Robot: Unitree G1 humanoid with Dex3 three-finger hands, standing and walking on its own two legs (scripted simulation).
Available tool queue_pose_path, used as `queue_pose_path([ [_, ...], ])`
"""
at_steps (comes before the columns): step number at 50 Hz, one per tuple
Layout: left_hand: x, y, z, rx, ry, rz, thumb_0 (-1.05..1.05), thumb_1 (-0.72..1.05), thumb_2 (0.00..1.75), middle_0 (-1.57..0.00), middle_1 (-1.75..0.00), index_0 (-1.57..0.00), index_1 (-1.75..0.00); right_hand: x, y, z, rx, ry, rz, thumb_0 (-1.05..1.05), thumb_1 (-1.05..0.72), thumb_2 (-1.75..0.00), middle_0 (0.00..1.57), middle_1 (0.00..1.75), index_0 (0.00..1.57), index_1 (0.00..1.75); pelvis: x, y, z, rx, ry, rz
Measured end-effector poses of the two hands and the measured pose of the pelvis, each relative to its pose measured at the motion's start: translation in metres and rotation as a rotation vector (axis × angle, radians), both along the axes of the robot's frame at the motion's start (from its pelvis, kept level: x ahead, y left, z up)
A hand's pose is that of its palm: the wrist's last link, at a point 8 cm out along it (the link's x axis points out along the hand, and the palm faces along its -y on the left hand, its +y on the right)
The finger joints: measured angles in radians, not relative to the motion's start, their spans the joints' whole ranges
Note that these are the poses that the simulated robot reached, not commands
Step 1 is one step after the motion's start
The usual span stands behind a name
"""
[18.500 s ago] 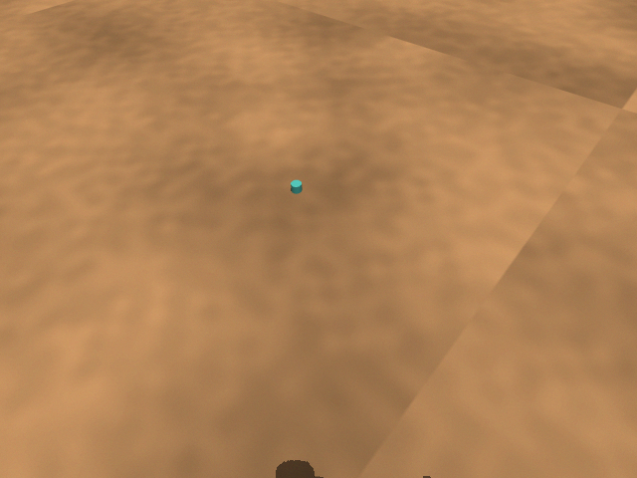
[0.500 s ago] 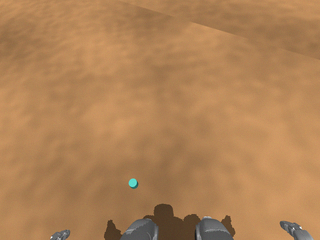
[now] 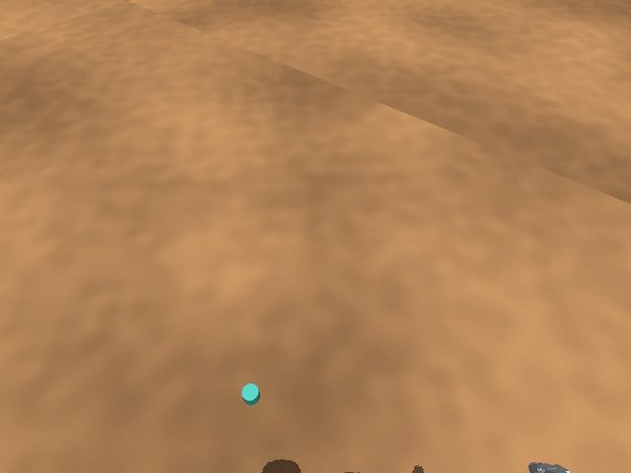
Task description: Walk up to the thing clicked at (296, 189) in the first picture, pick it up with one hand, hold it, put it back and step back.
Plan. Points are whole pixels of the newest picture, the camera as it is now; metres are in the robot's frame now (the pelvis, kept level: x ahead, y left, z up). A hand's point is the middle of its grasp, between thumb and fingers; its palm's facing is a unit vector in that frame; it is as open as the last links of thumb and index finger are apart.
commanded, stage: walk up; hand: left
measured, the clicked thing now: (251, 394) +0.45 +0.22 -0.74
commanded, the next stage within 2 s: none
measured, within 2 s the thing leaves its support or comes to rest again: neither
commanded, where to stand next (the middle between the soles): +0.06 +0.00 m, yaw -3 degrees
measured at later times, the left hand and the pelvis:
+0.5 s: hand out of the picture +0.09 +0.24 -0.14, palm faces +0.01 -0.94 -0.35, open 7.4 cm; pelvis +0.01 -0.01 +0.01, yaw +0 degrees
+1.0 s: hand out of the picture +0.10 +0.25 -0.14, palm faces +0.01 -0.94 -0.35, open 7.4 cm; pelvis +0.03 -0.01 +0.00, yaw +1 degrees
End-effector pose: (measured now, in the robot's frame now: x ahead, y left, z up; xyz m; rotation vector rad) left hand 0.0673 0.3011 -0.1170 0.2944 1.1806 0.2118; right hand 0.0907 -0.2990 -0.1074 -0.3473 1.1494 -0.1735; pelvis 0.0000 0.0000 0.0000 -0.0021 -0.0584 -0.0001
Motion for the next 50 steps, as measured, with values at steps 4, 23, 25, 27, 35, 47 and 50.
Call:
queue_pose_path([
  [4, -0.004, 0.002, 0.005, 0.007, 0.020, 0.012, 0.01, 0.91, 0.90, -0.20, -0.30, -0.21, -0.29, 0.008, 0.006, 0.000, 0.023, -0.003, 0.006, 0.01, -0.90, -0.90, 0.20, 0.30, 0.20, 0.30, 0.002, 0.000, 0.005, 0.003, 0.003, 0.001],
  [23, 0.014, -0.010, 0.019, 0.020, 0.015, 0.005, 0.01, 0.91, 0.90, -0.20, -0.30, -0.21, -0.29, -0.003, -0.004, -0.004, 0.043, 0.052, -0.039, 0.01, -0.90, -0.90, 0.20, 0.30, 0.20, 0.30, 0.005, -0.007, 0.013, 0.013, 0.003, 0.000],
  [25, 0.016, -0.013, 0.018, 0.017, 0.016, 0.002, 0.01, 0.91, 0.90, -0.20, -0.30, -0.21, -0.29, -0.008, -0.006, -0.004, 0.041, 0.063, -0.045, 0.01, -0.90, -0.90, 0.20, 0.30, 0.20, 0.30, 0.005, -0.009, 0.013, 0.013, 0.005, -0.001],
  [27, 0.018, -0.015, 0.018, 0.015, 0.018, -0.002, 0.01, 0.91, 0.90, -0.20, -0.30, -0.21, -0.29, -0.012, -0.009, -0.005, 0.038, 0.075, -0.051, 0.01, -0.90, -0.90, 0.20, 0.30, 0.20, 0.30, 0.005, -0.010, 0.013, 0.013, 0.007, -0.002],
  [35, 0.023, -0.021, 0.017, 0.011, 0.027, -0.008, 0.01, 0.91, 0.90, -0.20, -0.30, -0.21, -0.29, -0.027, -0.015, -0.007, 0.033, 0.115, -0.072, 0.01, -0.90, -0.90, 0.20, 0.30, 0.20, 0.30, 0.008, -0.013, 0.013, 0.012, 0.013, -0.004],
  [47, 0.028, -0.016, 0.020, 0.006, -0.003, -0.012, 0.01, 0.90, 0.90, -0.20, -0.30, -0.21, -0.30, -0.027, -0.020, -0.005, 0.027, 0.096, -0.059, 0.01, -0.90, -0.90, 0.20, 0.30, 0.20, 0.30, 0.024, -0.012, 0.012, -0.006, 0.020, -0.002],
  [50, 0.024, -0.004, 0.015, 0.021, -0.008, 0.001, 0.01, 0.90, 0.90, -0.20, -0.30, -0.21, -0.30, -0.023, -0.021, -0.008, 0.005, 0.104, -0.039, 0.01, -0.90, -0.90, 0.20, 0.30, 0.20, 0.30, 0.029, -0.008, 0.005, -0.005, 0.015, 0.013],
])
